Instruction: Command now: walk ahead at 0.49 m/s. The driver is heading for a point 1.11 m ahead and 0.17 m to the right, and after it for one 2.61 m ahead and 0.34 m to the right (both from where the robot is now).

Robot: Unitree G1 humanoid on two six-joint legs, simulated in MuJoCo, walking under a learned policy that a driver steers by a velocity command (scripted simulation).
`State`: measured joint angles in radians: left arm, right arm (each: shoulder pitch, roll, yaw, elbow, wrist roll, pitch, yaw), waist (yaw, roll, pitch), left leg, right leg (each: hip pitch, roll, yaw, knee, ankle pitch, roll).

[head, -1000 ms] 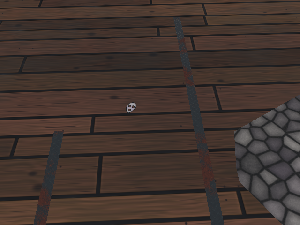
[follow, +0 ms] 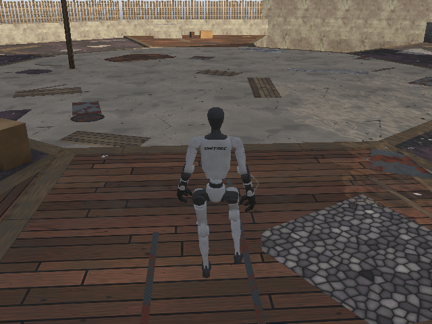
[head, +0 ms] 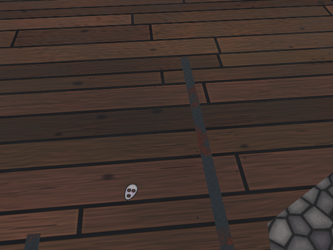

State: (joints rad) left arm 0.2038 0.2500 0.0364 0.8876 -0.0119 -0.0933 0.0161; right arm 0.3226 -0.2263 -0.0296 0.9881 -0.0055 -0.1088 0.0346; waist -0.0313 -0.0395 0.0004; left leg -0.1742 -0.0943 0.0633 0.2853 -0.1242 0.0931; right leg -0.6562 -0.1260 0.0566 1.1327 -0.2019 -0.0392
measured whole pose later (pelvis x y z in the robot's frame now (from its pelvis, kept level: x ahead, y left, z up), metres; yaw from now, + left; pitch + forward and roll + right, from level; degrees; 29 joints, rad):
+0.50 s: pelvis +0.27 -0.08 +0.00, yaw +1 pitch +1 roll +0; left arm 0.29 0.23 0.04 0.92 0.00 -0.11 -0.03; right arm 0.23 -0.28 -0.04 0.93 0.02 -0.09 0.00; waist 0.02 0.04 0.00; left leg -0.59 0.10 -0.03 1.11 -0.24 0.05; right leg -0.21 0.04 -0.06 0.33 -0.15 -0.07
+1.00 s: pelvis +0.55 -0.01 -0.01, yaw +1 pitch +1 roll +0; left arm 0.30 0.26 0.05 0.96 -0.02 -0.10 0.00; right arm 0.18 -0.24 -0.05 0.90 0.00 -0.10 0.03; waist 0.00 -0.03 0.02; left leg -0.34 -0.03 0.06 0.46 -0.15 0.07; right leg -0.44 -0.06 0.03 1.19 -0.35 -0.05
